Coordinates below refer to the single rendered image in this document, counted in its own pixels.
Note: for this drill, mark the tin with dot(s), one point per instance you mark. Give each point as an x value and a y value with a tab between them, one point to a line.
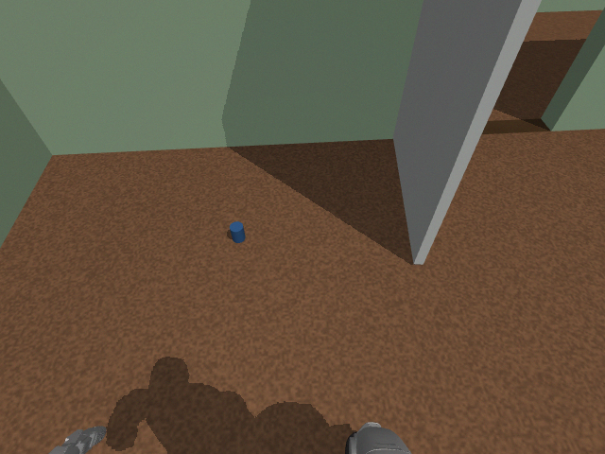
237	231

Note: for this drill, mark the left robot hand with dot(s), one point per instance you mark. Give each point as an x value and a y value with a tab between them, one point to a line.
80	441

